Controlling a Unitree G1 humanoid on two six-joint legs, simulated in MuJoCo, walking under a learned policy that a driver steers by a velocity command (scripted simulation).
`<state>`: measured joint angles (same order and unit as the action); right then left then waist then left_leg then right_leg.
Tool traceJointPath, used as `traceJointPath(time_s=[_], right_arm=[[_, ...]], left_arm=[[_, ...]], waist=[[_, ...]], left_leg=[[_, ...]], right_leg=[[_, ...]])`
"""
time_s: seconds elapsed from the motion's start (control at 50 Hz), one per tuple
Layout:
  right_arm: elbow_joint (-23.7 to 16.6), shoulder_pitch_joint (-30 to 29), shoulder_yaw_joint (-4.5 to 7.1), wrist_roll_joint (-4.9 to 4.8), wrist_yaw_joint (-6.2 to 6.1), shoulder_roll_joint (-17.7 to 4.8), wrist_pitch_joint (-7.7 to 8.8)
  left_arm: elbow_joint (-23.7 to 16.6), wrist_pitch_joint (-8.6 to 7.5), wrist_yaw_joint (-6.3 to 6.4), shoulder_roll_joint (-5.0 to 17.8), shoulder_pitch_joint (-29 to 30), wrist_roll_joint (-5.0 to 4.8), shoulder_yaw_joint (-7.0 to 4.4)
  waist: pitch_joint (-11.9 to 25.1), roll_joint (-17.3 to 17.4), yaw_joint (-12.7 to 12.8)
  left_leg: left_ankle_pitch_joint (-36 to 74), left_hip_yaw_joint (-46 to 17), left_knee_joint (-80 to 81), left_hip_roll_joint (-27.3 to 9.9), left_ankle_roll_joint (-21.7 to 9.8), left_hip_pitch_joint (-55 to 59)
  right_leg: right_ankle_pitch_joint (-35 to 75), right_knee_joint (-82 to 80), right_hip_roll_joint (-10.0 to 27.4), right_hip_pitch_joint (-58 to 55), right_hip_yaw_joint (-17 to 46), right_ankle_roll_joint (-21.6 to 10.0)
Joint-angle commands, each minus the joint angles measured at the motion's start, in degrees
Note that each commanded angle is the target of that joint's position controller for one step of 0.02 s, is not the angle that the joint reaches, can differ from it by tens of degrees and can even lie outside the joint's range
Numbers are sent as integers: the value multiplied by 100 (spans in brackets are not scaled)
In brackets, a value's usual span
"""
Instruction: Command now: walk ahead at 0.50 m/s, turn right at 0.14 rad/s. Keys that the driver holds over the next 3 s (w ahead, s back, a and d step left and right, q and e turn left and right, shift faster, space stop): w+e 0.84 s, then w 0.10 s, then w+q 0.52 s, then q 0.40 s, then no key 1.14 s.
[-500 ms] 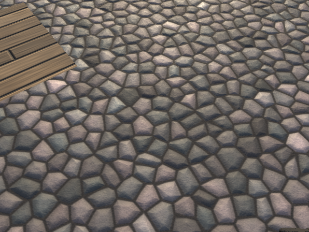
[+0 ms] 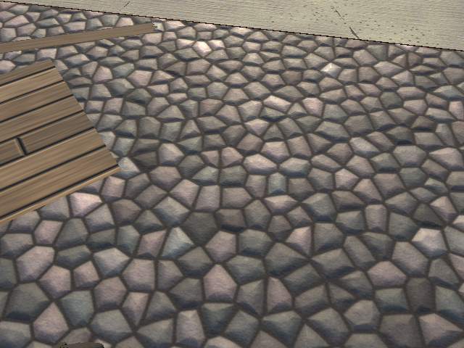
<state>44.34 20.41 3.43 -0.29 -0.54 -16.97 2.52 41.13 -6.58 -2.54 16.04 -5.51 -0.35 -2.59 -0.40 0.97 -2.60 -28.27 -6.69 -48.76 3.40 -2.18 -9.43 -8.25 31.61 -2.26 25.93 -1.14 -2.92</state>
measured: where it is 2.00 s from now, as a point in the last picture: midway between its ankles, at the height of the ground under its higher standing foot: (320, 205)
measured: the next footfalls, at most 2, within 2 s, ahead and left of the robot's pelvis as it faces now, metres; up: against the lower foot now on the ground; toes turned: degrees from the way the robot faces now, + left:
left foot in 0.44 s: +0.41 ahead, +0.09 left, +0.00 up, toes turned -17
right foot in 0.94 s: +0.56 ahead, -0.27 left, +0.00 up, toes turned -33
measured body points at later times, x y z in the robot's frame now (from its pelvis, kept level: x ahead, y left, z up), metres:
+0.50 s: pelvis +0.27 +0.01 +0.01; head +0.29 +0.01 +0.45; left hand +0.36 +0.28 -0.12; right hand +0.43 -0.28 -0.05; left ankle +0.37 +0.10 -0.72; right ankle +0.11 -0.09 -0.67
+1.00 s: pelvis +0.49 -0.12 -0.01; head +0.52 -0.16 +0.44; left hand +0.81 -0.03 -0.08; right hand +0.36 -0.39 -0.14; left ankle +0.40 +0.10 -0.66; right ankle +0.53 -0.25 -0.72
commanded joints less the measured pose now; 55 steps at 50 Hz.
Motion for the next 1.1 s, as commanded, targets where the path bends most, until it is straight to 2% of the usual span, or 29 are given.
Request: traceJointPath(time_s=[0.02,0.04,0.06,0.08,0.14,0.24,0.34,0.4,0.42,0.44,0.46,0.48,0.5,0.52,0.56,0.64,0.76,0.84,0.88,0.9,0.92,0.94,0.96,0.98,1.0,1.02,1.04,1.06,1.1], right_arm=[[-668,-284,110,-103,48,-795,282],[-749,-663,87,-37,49,-721,335],[-802,-776,102,61,50,-660,371],[-818,-710,108,107,52,-589,377],[-846,-699,71,122,32,-400,319],[-1041,-1696,-30,80,50,-188,341],[-1194,-2298,27,-20,151,-355,450],[-1068,-1774,148,-38,139,-564,512],[-958,-1231,233,14,94,-728,528],[-872,-320,327,93,34,-1061,524],[-672,96,425,124,57,-1452,421],[-697,15,329,31,90,-953,389],[-728,-207,237,14,76,-621,374],[-731,-483,185,53,82,-514,356],[-641,-773,118,108,85,-323,347],[-436,-791,200,59,85,-508,427],[-172,-642,270,27,35,-832,352],[25,-352,329,-85,28,-1046,245],[108,-251,356,-145,26,-1168,178],[133,-242,375,-169,15,-1260,146],[151,-294,353,-180,2,-1258,110],[148,-205,259,-110,-19,-1064,128],[-110,269,-1,118,55,-370,215],[16,291,-38,5,120,-488,364],[-113,-353,117,-272,164,-951,403],[-220,-676,77,-312,160,-859,418],[-167,-753,75,-198,118,-785,395],[-91,-606,107,-140,102,-784,314],[95,-228,89,-147,97,-584,130]], left_arm=[[-7,66,12,829,-1355,-119,-260],[-86,109,28,804,-1124,-28,-238],[-120,133,43,743,-988,4,-216],[-147,135,69,682,-926,42,-186],[-115,144,147,730,-991,-27,-208],[31,242,299,979,-1354,-98,-305],[144,371,355,950,-1762,-149,-316],[79,427,372,914,-1582,-133,-331],[17,419,358,742,-1511,-100,-276],[-119,390,336,403,-1461,0,-155],[-294,329,337,71,-2225,-144,-42],[-169,326,355,642,-2188,-217,-144],[-211,357,350,930,-1634,-186,-235],[-253,388,352,877,-1375,-131,-244],[-357,429,290,715,-1187,-102,-265],[-563,528,226,396,-929,-98,-196],[-808,447,46,274,-58,-87,-104],[-1091,455,-70,334,493,-108,-109],[-1175,463,-87,420,456,-70,-158],[-1138,477,-72,541,172,-40,-228],[-938,490,-40,745,-594,-35,-360],[-660,524,53,1071,-1538,-50,-530],[-577,522,150,1747,-1948,-31,-638],[-698,469,137,1521,-2076,-49,-528],[-628,407,88,1171,-1842,11,-401],[-577,366,86,1034,-1529,11,-351],[-533,332,85,828,-1160,18,-288],[-540,280,76,632,-902,60,-228],[-472,161,74,556,-706,94,-226]], waist=[[744,-851,724],[359,-343,659],[154,-195,520],[196,-331,372],[220,-563,254],[14,-547,555],[3,-617,696],[138,-782,307],[496,-721,28],[1281,-117,-361],[1926,1718,-38],[1509,1297,-118],[793,729,-230],[419,367,-122],[26,509,104],[-111,448,193],[-232,217,-70],[-399,229,-178],[-284,306,-33],[-54,400,184],[361,328,660],[855,138,1085],[1535,-1305,806],[2601,-1202,915],[1817,-664,1050],[1053,-603,882],[627,-386,645],[419,-533,420],[349,-606,189]], left_leg=[[238,-69,-2464,-368,45,-3609],[617,62,-2223,-538,38,-3500],[885,86,-1809,-679,77,-3334],[1057,84,-1502,-775,122,-3016],[1143,265,-697,-750,353,-2725],[2723,318,1141,-499,568,-2236],[2920,185,2026,-257,500,-1702],[2539,230,2457,-277,229,-804],[2478,147,2524,-492,32,124],[2162,-751,2402,-1479,-350,1553],[1078,-3162,2809,-2684,-1240,3107],[-5,-3654,3078,-2756,-1228,2821],[179,-2790,3163,-2481,-995,2166],[906,-2065,3269,-2224,-865,1533],[1803,-1144,3558,-1856,-767,705],[2631,-246,3975,-1823,-912,317],[3299,923,3997,-1699,-731,523],[3583,1243,3802,-1905,-567,1077],[4933,1373,3331,-1975,-501,1272],[5913,1467,2818,-1962,-451,1315],[6464,1660,1871,-1822,-331,1105],[5813,1780,612,-1607,-141,165],[1643,1770,-1711,-851,237,-2371],[-650,521,-2810,-355,248,-2970],[-287,240,-3058,-663,170,-3439],[173,339,-2732,-903,102,-3484],[594,354,-2307,-1121,113,-3274],[921,288,-2031,-1268,135,-2888],[1325,247,-1893,-1289,226,-2411]], right_leg=[[-1507,-1557,1994,-3727,3757,-1306],[-906,-1640,1762,-3046,3221,-1222],[-320,-1729,1584,-2577,2904,-1206],[116,-1819,1406,-2314,2661,-1180],[794,-1987,1197,-1894,2192,-1264],[817,-1977,888,-1354,1719,-1005],[377,-1511,1003,-1620,2216,-849],[495,-931,964,-1685,2484,-641],[675,-287,694,-1433,2299,-471],[-71,1281,340,-723,1807,-260],[-2474,2959,-346,1147,1053,52],[-2478,3781,134,1876,1125,127],[-1938,4013,313,2028,1069,167],[-1518,3967,489,1863,920,227],[-1082,3621,760,1557,858,275],[-611,3080,907,1555,692,394],[935,1316,827,1281,339,317],[648,652,707,1197,61,82],[34,449,435,723,-155,-142],[-238,373,213,191,-306,-275],[5,18,-29,-911,-420,-459],[335,-45,22,-2541,-115,-643],[-18,-157,1696,-4823,2636,-1471],[-561,-1112,2545,-5113,4726,-1995],[-504,-1245,2363,-4516,3784,-1634],[-149,-1299,2115,-3598,2848,-1395],[189,-1423,1858,-2812,2221,-1199],[525,-1624,1659,-2222,1759,-1089],[669,-2052,1567,-1660,1279,-1093]])
Over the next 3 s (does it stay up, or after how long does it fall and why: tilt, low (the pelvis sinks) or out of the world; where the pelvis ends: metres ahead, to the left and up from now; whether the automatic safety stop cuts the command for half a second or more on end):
stays up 0.97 -0.27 0.01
